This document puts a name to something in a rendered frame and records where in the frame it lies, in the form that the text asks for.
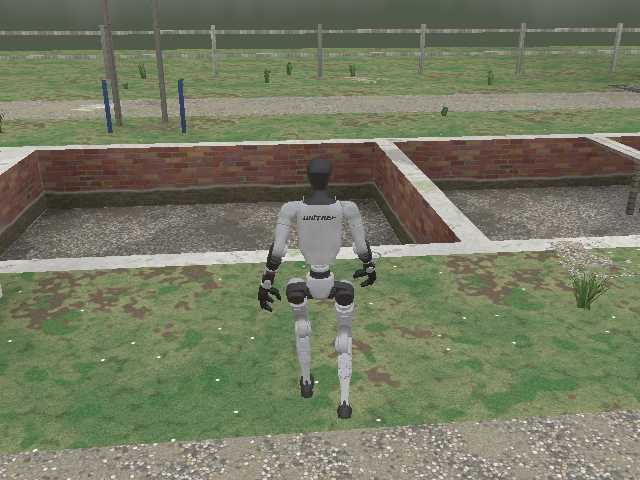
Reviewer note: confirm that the right robot forearm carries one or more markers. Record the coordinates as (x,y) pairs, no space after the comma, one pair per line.
(367,260)

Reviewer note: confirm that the robot left upper arm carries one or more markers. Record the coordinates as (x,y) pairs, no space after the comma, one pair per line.
(288,210)

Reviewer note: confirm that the left robot forearm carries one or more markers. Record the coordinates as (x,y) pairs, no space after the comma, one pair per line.
(271,269)

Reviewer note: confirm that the robot right hand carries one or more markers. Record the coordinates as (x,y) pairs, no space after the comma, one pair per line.
(361,273)

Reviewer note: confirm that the left robot foot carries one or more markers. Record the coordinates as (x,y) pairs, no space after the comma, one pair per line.
(306,390)

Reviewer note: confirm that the humanoid robot torso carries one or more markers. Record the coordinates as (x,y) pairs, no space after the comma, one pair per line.
(319,233)

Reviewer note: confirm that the robot right upper arm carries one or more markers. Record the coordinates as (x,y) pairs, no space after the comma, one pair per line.
(350,210)

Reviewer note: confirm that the robot left hand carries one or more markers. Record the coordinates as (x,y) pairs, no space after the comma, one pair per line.
(263,297)

